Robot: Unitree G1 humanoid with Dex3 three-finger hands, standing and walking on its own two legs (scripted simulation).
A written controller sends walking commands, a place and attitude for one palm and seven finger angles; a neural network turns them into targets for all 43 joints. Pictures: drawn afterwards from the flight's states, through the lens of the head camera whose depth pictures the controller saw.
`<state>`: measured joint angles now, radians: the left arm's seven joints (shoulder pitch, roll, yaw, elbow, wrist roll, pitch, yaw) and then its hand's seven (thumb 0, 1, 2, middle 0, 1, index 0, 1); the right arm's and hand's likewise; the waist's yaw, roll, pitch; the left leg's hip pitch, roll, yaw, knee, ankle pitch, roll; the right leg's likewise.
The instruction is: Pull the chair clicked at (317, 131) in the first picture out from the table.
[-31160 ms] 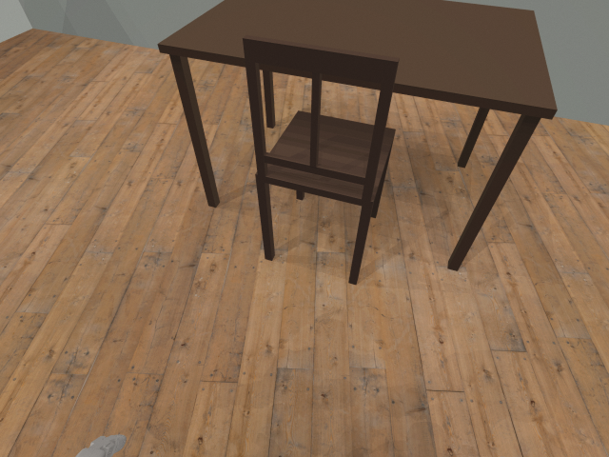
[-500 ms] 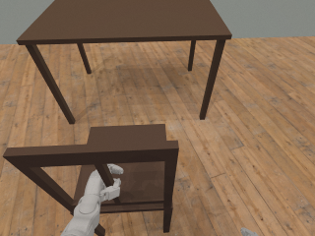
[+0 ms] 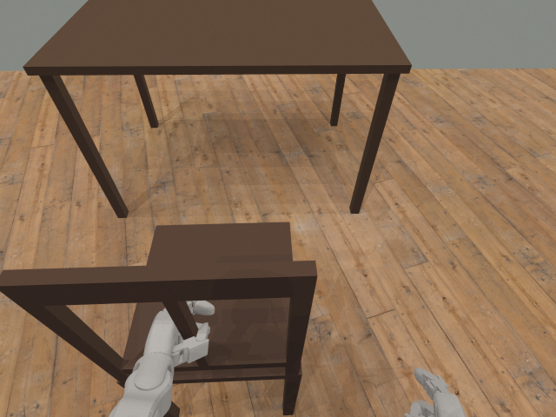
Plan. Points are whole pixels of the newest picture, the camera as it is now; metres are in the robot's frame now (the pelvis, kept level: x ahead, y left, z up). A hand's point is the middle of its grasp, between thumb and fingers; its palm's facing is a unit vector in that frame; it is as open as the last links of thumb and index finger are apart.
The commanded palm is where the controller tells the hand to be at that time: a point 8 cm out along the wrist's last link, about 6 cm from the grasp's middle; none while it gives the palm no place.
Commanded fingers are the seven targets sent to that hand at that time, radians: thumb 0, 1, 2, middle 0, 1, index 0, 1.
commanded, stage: open the thumb and straighten the fingers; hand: left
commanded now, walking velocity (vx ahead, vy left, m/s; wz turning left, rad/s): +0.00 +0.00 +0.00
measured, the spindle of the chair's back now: (191, 334) +0.26 +0.16 -0.08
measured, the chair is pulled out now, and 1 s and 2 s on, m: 0.63 0.63 0.63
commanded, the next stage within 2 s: draw the fingers out of the gap in 0.70 s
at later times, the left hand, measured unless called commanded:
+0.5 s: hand (194, 336) +0.25 +0.15 -0.07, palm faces +0.04 -0.99 -0.15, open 14.9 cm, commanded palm +0.23 +0.21 -0.06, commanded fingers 0.00 -0.55 0.20 -0.05 -0.14 -0.05 -0.14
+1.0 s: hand (177, 366) +0.21 +0.17 -0.08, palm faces +0.06 -0.98 -0.17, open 17.5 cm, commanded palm +0.19 +0.22 -0.06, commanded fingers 0.00 -0.55 0.20 0.00 0.00 0.00 0.00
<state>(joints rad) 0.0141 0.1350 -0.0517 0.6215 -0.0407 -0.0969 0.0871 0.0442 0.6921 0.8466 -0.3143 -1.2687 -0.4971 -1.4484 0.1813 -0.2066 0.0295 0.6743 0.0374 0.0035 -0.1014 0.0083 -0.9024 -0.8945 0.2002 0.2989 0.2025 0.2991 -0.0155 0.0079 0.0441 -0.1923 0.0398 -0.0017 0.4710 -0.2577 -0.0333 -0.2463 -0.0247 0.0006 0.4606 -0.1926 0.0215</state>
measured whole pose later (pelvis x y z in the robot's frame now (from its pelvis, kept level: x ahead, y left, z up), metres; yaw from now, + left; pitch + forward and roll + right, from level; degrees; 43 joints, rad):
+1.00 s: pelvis +0.02 +0.00 -0.05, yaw +3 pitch +11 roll -1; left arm 0.44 0.21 -0.02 -0.05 -0.07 0.15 0.01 -0.01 -0.54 0.20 -0.01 -0.01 -0.01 -0.01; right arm 0.25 -0.24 0.01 0.51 0.04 -0.11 -0.09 0.01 -0.90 -0.89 0.20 0.30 0.20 0.30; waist -0.04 0.05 -0.13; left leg -0.63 0.02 -0.07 0.94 -0.50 -0.03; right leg -0.66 -0.05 -0.05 0.91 -0.44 0.03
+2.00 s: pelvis +0.00 +0.01 -0.08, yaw +3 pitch +13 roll -2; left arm 0.75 0.22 0.05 -0.39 -0.21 -0.32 -0.14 -0.01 -0.55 0.20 0.00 0.00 0.00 0.00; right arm 0.19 -0.17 -0.03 0.52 0.07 -0.16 -0.08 0.01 -0.90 -0.89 0.20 0.30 0.20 0.30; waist 0.02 0.05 -0.16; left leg -0.80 0.02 -0.09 1.15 -0.57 -0.03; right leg -0.80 -0.05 -0.07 1.09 -0.50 0.02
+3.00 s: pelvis +0.04 -0.01 -0.01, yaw +4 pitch -3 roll +0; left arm 0.63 0.49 0.14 -0.38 -0.05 0.24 0.13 0.01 0.77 0.83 -0.19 -0.28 -0.48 -0.37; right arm 0.18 -0.25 0.05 0.68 0.04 -0.25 -0.12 0.01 -0.90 -0.89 0.20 0.30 0.20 0.30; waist 0.09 0.09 0.06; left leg -0.15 0.03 -0.08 0.56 -0.36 -0.05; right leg -0.17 -0.04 -0.08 0.57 -0.33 0.01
